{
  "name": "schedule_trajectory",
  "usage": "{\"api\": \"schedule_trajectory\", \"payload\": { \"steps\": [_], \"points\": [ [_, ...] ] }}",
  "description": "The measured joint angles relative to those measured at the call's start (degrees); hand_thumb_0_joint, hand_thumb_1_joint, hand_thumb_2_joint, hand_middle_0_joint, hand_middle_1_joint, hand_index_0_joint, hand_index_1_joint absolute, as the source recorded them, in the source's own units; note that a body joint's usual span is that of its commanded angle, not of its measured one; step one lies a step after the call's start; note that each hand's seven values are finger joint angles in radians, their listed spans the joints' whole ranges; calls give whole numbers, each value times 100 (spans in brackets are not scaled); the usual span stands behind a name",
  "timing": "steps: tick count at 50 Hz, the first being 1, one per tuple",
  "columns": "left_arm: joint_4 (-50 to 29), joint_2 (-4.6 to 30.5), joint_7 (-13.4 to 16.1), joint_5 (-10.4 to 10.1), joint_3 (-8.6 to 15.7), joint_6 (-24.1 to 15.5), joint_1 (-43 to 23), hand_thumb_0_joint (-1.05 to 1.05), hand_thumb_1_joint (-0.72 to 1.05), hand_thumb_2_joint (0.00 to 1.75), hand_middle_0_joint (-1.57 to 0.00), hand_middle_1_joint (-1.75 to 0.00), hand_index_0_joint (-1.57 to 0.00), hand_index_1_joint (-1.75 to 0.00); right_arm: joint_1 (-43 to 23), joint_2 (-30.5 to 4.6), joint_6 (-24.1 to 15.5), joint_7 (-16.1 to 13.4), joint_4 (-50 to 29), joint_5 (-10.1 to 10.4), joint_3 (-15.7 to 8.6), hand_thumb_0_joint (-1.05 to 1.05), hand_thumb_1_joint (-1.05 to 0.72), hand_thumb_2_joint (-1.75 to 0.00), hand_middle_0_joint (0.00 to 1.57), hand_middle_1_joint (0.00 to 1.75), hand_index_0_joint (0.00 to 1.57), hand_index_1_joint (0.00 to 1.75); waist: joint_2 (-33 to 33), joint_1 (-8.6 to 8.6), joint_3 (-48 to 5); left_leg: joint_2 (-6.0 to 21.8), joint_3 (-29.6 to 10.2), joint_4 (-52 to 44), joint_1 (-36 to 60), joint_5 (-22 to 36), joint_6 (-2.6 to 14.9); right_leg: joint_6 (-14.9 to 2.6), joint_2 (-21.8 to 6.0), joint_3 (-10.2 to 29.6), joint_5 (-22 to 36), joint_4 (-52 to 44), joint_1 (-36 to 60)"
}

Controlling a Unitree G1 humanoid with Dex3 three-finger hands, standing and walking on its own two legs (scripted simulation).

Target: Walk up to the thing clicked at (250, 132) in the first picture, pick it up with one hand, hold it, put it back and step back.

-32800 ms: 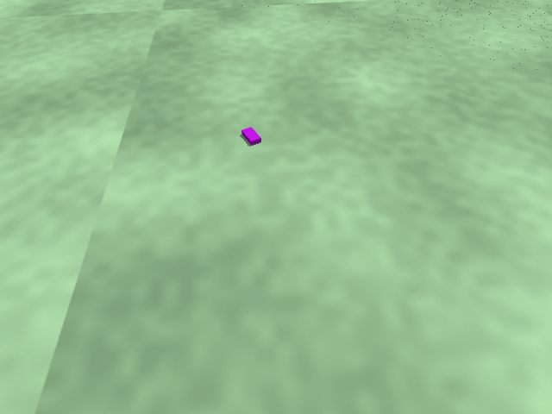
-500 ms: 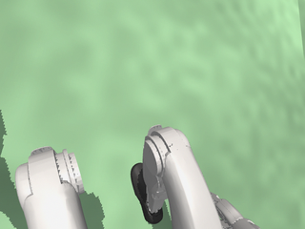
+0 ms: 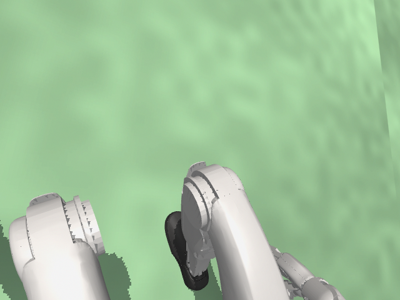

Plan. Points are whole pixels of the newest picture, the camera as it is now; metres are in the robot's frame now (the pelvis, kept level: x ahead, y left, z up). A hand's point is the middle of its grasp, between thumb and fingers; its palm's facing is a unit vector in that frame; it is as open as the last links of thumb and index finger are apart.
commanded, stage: open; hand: left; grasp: from above
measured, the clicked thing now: out of the picture +0.40 +0.38 -0.27
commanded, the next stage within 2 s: withdraw in 1.00 s
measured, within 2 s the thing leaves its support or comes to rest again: neither
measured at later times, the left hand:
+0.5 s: hand out of the picture +0.39 +0.37 -0.24, palm faces -0.44 -0.17 -0.88, open 12.1 cm
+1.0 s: hand out of the picture +0.39 +0.37 -0.24, palm faces -0.44 -0.17 -0.88, open 13.9 cm
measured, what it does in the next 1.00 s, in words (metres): stands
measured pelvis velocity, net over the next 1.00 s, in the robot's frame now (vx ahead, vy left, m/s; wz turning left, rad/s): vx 0.00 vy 0.00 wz -0.01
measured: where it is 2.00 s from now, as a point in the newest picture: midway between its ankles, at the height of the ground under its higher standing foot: (144, 284)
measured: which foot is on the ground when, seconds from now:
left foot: down 0.00-1.00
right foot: down 0.00-1.00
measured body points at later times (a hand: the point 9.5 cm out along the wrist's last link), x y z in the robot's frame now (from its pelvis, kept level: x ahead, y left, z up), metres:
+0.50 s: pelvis +0.00 +0.00 +0.00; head +0.25 +0.15 +0.34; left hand +0.41 +0.38 -0.19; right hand +0.11 -0.25 -0.06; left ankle +0.06 +0.13 -0.26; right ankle +0.11 -0.11 -0.26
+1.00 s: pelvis +0.00 +0.00 +0.00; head +0.24 +0.15 +0.34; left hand +0.41 +0.38 -0.19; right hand +0.10 -0.25 -0.06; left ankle +0.06 +0.13 -0.26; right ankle +0.11 -0.11 -0.26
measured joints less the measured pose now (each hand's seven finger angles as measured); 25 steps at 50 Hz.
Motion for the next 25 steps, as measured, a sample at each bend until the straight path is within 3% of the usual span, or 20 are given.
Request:
{"api": "schedule_trajectory", "payload": {
  "steps": [11, 25],
  "points": [
    [29, 77, -50, -66, -60, -23, -24, -2, 11, 44, -66, -49, -69, -47, -8, -52, -73, 9, -69, 5, 96, 0, -89, -90, 20, 30, 20, 30, -34, -14, 66, -12, -34, -3, 40, 20, -4, -2, -1, -29, 22, -26, 58],
    [-11, 133, -109, -158, -170, -16, -89, 0, -18, 72, -37, -72, -38, -71, -27, -71, -107, 50, -122, 43, 138, 0, -89, -90, 20, 30, 20, 30, -41, -5, 98, -11, -59, -17, 57, 16, 3, 5, 6, -50, 28, -67, 91]
  ]
}}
